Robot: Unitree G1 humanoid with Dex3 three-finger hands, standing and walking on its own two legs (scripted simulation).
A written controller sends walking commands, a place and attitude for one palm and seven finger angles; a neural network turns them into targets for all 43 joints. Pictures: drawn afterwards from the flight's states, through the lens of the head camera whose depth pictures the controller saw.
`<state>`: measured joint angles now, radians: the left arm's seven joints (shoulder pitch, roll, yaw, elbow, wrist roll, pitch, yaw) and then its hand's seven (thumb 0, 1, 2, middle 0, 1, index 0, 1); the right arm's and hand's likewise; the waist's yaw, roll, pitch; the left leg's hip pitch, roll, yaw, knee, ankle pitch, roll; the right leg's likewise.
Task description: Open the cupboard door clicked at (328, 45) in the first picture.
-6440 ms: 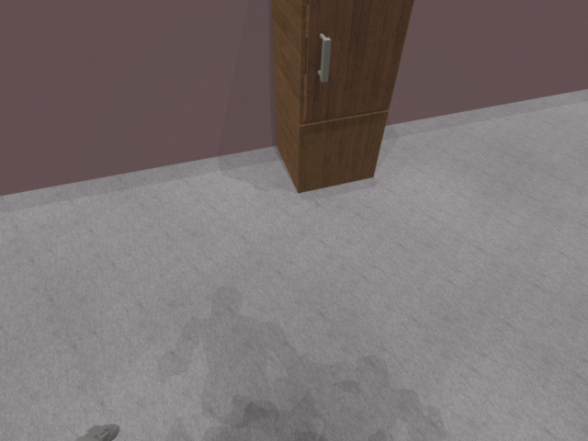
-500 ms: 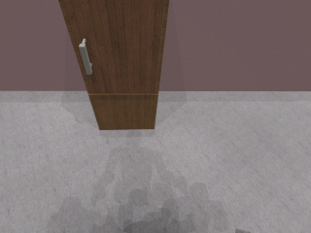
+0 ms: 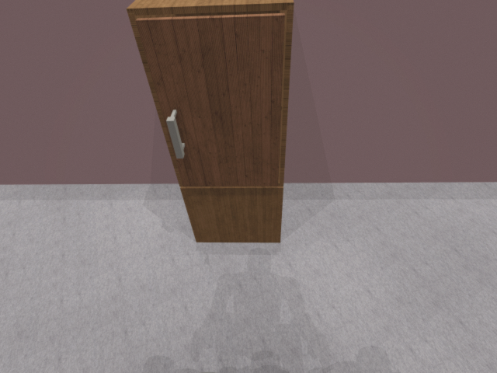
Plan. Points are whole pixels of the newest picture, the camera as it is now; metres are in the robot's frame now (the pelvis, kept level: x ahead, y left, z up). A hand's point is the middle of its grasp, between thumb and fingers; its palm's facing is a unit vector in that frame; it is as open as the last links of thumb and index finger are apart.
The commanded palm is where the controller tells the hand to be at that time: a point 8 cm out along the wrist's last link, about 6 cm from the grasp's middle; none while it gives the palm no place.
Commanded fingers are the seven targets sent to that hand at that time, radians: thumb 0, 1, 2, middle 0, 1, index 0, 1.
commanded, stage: take the last steps up to it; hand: left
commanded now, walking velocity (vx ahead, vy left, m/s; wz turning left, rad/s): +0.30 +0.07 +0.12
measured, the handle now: (177, 134) +0.80 +0.29 -0.08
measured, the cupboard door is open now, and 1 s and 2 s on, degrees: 0 0 0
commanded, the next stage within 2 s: come to a stop and stand still in 0.68 s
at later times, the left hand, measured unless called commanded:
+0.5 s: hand out of the picture +0.13 +0.27 -0.18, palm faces +0.07 -0.98 -0.18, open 7.4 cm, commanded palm none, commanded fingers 0.00 0.90 0.90 -0.20 -0.30 -0.20 -0.30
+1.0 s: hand (165, 276) +0.36 +0.24 -0.16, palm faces +0.05 -0.97 -0.24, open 7.2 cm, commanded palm none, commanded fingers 0.00 0.90 0.90 -0.20 -0.30 -0.20 -0.30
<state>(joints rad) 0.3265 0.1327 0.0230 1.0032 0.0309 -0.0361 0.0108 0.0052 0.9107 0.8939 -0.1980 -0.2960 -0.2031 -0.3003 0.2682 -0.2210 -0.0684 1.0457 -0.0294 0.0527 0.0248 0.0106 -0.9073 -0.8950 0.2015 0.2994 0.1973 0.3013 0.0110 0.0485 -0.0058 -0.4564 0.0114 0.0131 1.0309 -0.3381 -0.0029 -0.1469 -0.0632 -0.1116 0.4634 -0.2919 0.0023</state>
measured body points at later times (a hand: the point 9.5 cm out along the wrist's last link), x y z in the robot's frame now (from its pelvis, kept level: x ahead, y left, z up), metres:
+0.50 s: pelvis +0.14 +0.09 +0.00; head +0.14 +0.10 +0.45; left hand +0.13 +0.33 -0.16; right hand +0.16 -0.14 -0.15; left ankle +0.12 +0.18 -0.74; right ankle +0.14 -0.03 -0.67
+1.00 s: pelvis +0.28 +0.05 +0.00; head +0.32 +0.03 +0.44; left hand +0.36 +0.29 -0.14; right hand +0.30 -0.18 -0.17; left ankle +0.28 +0.19 -0.70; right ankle +0.33 -0.04 -0.74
